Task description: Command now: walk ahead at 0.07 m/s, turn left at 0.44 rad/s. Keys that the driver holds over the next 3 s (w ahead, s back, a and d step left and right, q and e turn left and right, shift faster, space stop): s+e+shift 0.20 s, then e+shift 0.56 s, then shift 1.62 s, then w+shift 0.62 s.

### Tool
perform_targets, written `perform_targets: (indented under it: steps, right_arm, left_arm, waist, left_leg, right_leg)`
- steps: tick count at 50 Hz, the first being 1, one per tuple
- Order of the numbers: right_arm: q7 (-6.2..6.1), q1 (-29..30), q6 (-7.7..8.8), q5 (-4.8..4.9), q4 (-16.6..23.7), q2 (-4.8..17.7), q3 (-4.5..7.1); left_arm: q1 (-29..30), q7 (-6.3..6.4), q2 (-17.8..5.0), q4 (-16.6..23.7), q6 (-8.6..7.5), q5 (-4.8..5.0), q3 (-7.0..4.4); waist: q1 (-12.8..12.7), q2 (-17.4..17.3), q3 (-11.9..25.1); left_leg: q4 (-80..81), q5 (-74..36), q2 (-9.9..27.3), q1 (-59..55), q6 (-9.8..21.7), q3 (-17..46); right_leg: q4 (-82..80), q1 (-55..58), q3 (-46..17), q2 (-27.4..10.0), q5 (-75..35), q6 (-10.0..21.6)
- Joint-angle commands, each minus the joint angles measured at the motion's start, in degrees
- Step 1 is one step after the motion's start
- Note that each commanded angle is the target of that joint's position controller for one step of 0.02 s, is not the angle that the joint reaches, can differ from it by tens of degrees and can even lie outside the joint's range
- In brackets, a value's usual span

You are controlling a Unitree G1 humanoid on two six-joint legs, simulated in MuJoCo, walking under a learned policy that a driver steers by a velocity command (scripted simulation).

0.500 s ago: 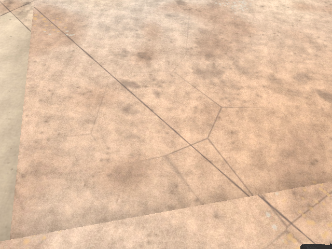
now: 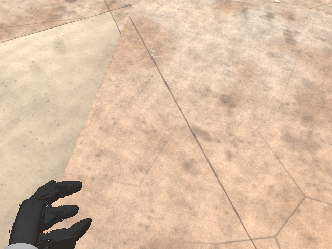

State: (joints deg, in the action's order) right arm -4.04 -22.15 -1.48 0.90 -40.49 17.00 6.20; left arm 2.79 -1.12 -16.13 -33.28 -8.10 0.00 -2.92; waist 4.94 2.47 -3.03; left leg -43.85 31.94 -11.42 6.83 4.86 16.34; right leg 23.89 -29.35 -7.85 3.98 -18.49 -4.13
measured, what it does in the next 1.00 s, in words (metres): steps to the right, turning right: left foot, then right foot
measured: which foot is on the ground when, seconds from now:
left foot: down 0.00-0.00, up 0.02-0.24, down 0.26-0.76, up 0.78-1.00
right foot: down 0.00-0.28, up 0.30-0.74, down 0.76-1.00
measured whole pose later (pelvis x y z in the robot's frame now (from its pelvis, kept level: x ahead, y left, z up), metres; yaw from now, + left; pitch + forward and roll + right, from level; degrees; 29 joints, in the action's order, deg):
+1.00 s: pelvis +0.05 -0.11 +0.04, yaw -40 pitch +3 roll +2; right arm -0.9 -9.5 -1.7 0.1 -42.6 20.9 6.2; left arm -7.1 0.8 -17.2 -33.5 2.3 -0.2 -2.3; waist 1.6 -2.0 -1.8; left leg -62.1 20.2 1.2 30.8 -4.4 0.2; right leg 27.7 -15.9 -3.3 1.9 14.0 2.8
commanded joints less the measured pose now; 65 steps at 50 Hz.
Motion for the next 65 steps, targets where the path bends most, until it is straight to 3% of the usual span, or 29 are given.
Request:
perform_targets:
  steps: [1,2,3,5,7,10,12,14,15,16,17,19,21,25,30,33,37,38,39,40,41,43,45,53,60,61,62,63,65]
  right_arm:
    - [1.0,0.75,0.63,-1.4,6.21,-5.31,-2.05]
    - [1.42,4.48,0.82,-0.87,6.42,-1.36,-2.31]
    - [2.38,-0.3,0.3,0.96,4.62,1.1,-2.12]
    - [2.83,7.9,-1.83,-1.81,4.29,6.72,-1.35]
    - [1.46,15.92,-2.18,-4.52,6.24,4.04,-2.21]
    - [0.75,16.55,-1.34,-3.97,6.36,0.25,-3.4]
    - [0.98,16.24,-1.36,-2.48,6.87,1.75,-2.61]
    - [1.74,16.17,-1.67,-1.51,8.28,3.08,-2.05]
    - [0.99,16.88,-1.92,-5.1,9.53,5.4,-1.76]
    - [0.47,24.17,-0.97,-6.37,9.84,1.12,-2.4]
    - [0.18,30.69,0.05,-4.94,10.62,-2.2,-3.51]
    - [1.09,34.75,1.34,-1.73,13.34,-3.31,-3.96]
    - [2.09,33.29,2.32,-1.07,13.49,-1.96,-4.22]
    - [2.27,25.93,1.26,-2.1,10.86,-0.79,-3.72]
    - [3.47,24.0,-0.27,-1.75,8.6,4.39,-1.05]
    - [4.72,22.57,0.12,-0.74,7.03,6.22,0.14]
    - [5.35,21.95,1.46,1.3,5.14,7.08,1.14]
    - [5.43,18.82,1.81,1.54,3.42,5.85,1.13]
    - [5.68,18.42,2.52,-0.25,4.78,3.9,0.62]
    - [5.43,21.64,2.77,-1.66,7.1,3.64,0.12]
    - [4.83,24.7,2.37,-1.16,6.94,6.79,0.78]
    - [3.42,21.99,1.47,-0.53,5.12,6.86,0.97]
    - [3.06,17.57,0.84,-1.36,3.14,7.07,0.87]
    - [3.2,12.94,0.75,-0.82,1.61,5.82,-1.07]
    - [3.58,8.55,1.23,-0.61,1.22,2.74,-2.34]
    - [3.75,7.28,1.56,-1.18,0.7,2.95,-2.56]
    - [3.52,7.21,1.93,-2.17,1.15,7.63,-1.74]
    - [3.49,9.69,2.08,-2.01,1.14,8.43,-1.73]
    - [3.78,13.22,2.76,-1.85,1.52,3.66,-2.94]
  left_arm:
    - [-16.55,0.14,-8.51,-3.78,-0.72,-0.96,-2.49]
    - [-17.53,-0.02,-6.2,-5.15,-0.34,-2.09,-2.14]
    - [-14.96,-0.02,-4.34,-4.44,-0.44,-2.5,-1.53]
    - [-10.94,-0.78,-4.79,-1.34,1.33,-1.61,-1.81]
    - [-13.21,-0.93,-8.64,-2.61,3.02,-0.29,-2.94]
    - [-19.25,-0.64,-9.44,-5.12,5.37,0.82,-4.09]
    - [-19.53,-0.55,-8.9,-4.58,6.3,2.09,-4.67]
    - [-18.49,-0.01,-7.71,-3.07,6.68,4.33,-4.48]
    - [-19.61,0.42,-5.71,-2.77,6.59,5.01,-4.53]
    - [-21.32,1.48,-10.94,-2.75,7.06,3.85,-6.15]
    - [-26.49,2.56,-10.86,-5.0,8.16,2.33,-6.04]
    - [-34.09,3.94,-8.54,-9.2,10.97,-0.07,-5.22]
    - [-33.17,4.68,-7.72,-7.98,11.88,0.52,-4.69]
    - [-25.63,4.81,-5.52,-2.07,11.99,2.55,-3.53]
    - [-21.44,2.7,-2.04,2.27,12.04,1.33,-1.09]
    - [-20.86,2.0,-3.92,2.48,12.55,1.25,-1.41]
    - [-21.26,0.62,-5.55,2.1,13.87,1.71,-2.75]
    - [-24.31,1.06,-8.33,0.91,13.76,1.32,-4.04]
    - [-27.64,2.1,-16.96,0.61,13.37,0.82,-6.5]
    - [-22.46,2.04,-18.26,3.3,11.95,-1.23,-5.89]
    - [-19.24,1.2,-15.32,4.14,10.38,-1.73,-5.17]
    - [-12.53,1.33,-11.07,3.63,9.35,0.47,-3.63]
    - [-10.05,1.87,-9.09,4.02,9.64,0.67,-2.26]
    - [-7.64,2.51,-8.63,2.63,9.53,-0.92,-0.91]
    - [-6.57,1.54,-5.55,-0.34,10.0,0.57,0.21]
    - [-7.5,1.65,-4.83,-0.82,9.89,0.8,0.39]
    - [-10.27,1.7,-3.72,-0.54,9.34,-0.05,0.63]
    - [-12.18,1.43,-3.49,-0.91,8.68,-0.78,0.52]
    - [-8.21,1.9,-5.04,-1.2,8.79,-1.23,-0.05]
  waist:
    - [-4.77,8.29,18.49]
    - [-6.47,11.68,14.32]
    - [-4.22,18.42,16.65]
    - [-7.59,6.52,14.54]
    - [-7.98,-3.09,9.34]
    - [-7.33,7.26,7.77]
    - [-4.81,4.66,6.34]
    - [-1.01,-6.7,6.08]
    - [-1.2,-19.57,13.12]
    - [-5.73,-17.75,6.05]
    - [-9.4,-16.03,4.38]
    - [-10.09,-5.04,7.03]
    - [-9.31,1.6,4.74]
    - [-5.81,-4.9,5.79]
    - [-5.33,-10.35,8.38]
    - [-5.71,-10.62,8.88]
    - [-8.63,-10.12,9.3]
    - [-9.84,-5.56,9.51]
    - [-9.06,12.09,9.86]
    - [-8.11,14.64,12.69]
    - [-10.21,7.03,13.5]
    - [-6.21,3.03,9.35]
    - [-4.73,4.96,10.49]
    - [-5.37,4.91,9.62]
    - [-3.27,6.05,7.27]
    - [-2.87,4.79,6.99]
    - [-5.56,-3.13,8.04]
    - [-8.61,-11.42,8.31]
    - [-6.97,-11.03,7.26]
  left_leg:
    - [-31.58,10.92,-3.01,19.63,-7.62,-5.19]
    - [-31.59,9.03,-1.17,28.85,-8.54,-9.33]
    - [-38.57,3.62,2.43,31.06,-9.47,-5.02]
    - [-38.88,0.71,3.97,27.32,-10.27,-8.9]
    - [-21.14,0.65,2.75,18.55,-7.4,-11.59]
    - [-4.44,-2.07,-1.48,2.8,-6.11,-14.8]
    - [5.59,-12.27,-0.16,-5.45,-4.25,-11.22]
    - [21.13,-33.94,12.56,-10.44,1.06,-3.68]
    - [25.58,-26.48,27.61,-0.77,10.66,6.26]
    - [25.87,-31.42,29.34,14.52,13.13,2.4]
    - [24.98,-34.62,27.57,16.32,12.15,-1.22]
    - [24.49,-38.63,25.46,11.73,11.02,-6.12]
    - [22.85,-49.3,24.47,8.0,12.01,-9.87]
    - [21.08,-53.74,23.66,-8.7,10.85,-14.08]
    - [21.63,-56.15,26.24,-6.42,10.66,-19.21]
    - [21.16,-57.06,29.05,-5.97,9.94,-20.67]
    - [15.52,-47.89,30.28,-2.22,4.1,-24.52]
    - [9.51,-39.5,27.32,4.06,-0.34,-26.92]
    - [-6.97,-9.98,19.71,22.31,-5.87,-30.55]
    - [-20.38,6.47,13.54,32.45,-8.61,-20.7]
    - [-24.67,3.98,13.57,33.19,-7.7,-15.01]
    - [-22.46,-4.82,14.44,33.22,-7.13,-14.7]
    - [-24.88,-9.15,13.21,28.31,-8.81,-15.58]
    - [-10.54,-13.71,14.37,19.82,-9.43,-14.65]
    - [13.89,-14.72,12.31,8.69,-7.22,-17.44]
    - [20.07,-24.15,13.03,4.05,-6.13,-16.18]
    - [20.06,-38.28,19.3,0.66,-3.55,-9.32]
    - [20.13,-43.28,22.96,2.29,1.1,-6.0]
    - [22.89,-28.46,22.3,7.87,2.63,-5.28]
  right_leg:
    - [-2.62,42.21,-17.1,-17.08,-33.98,8.67]
    - [-9.5,38.98,-29.21,-18.18,-24.27,12.2]
    - [-6.01,41.68,-36.66,-21.72,-15.14,17.82]
    - [-7.82,33.34,-30.04,-15.73,-8.9,15.67]
    - [-13.38,21.58,-23.14,-9.54,-9.6,8.82]
    - [-19.15,12.38,-22.12,-4.86,-29.03,4.7]
    - [-18.6,4.61,-26.83,-2.79,-2.94,2.53]
    - [-0.72,-3.4,-28.68,1.37,51.96,2.26]
    - [28.23,-0.73,-14.91,9.86,56.42,-0.74]
    - [42.55,-2.52,-7.71,5.31,54.69,-1.65]
    - [50.39,-2.67,-4.69,3.51,52.21,-1.81]
    - [63.4,-4.34,-1.94,2.99,47.3,-2.28]
    - [67.82,-8.06,0.11,1.83,43.77,-3.7]
    - [53.07,-16.36,1.94,-3.54,40.0,-6.14]
    - [33.1,-4.22,8.19,-8.55,39.05,-5.23]
    - [25.19,1.54,11.34,-7.78,39.09,-2.39]
    - [7.6,13.59,13.03,-6.32,30.88,3.75]
    - [0.77,22.23,9.51,-5.9,21.2,7.2]
    - [0.02,36.31,-8.69,-18.04,-8.35,13.99]
    - [0.66,34.7,-20.92,-26.76,-12.83,25.03]
    - [-2.38,30.86,-16.51,-25.2,-4.12,25.32]
    - [-1.79,26.61,-8.02,-18.85,2.23,19.04]
    - [-0.7,23.08,-4.45,-16.83,-4.23,18.33]
    - [-0.31,19.16,-5.71,-16.35,3.74,18.46]
    - [3.2,15.44,-8.29,-13.0,9.01,16.81]
    - [4.07,13.44,-8.09,-11.34,13.55,14.41]
    - [8.45,10.99,-5.24,-6.9,21.68,10.4]
    - [9.69,10.68,-0.46,-2.59,31.58,7.51]
    - [6.68,15.57,0.79,-3.49,32.39,5.1]
Next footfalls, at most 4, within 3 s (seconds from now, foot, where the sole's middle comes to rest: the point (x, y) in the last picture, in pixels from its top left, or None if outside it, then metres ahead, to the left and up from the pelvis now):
0.26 left None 0.15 0.00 -0.74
0.76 right None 0.02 -0.20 -0.74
1.22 left None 0.15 0.00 -0.74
2.68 right None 0.04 -0.26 -0.74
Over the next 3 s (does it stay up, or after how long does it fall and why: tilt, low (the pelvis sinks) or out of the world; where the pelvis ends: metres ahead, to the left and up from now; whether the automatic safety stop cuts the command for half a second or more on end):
stays up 0.19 -0.27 0.03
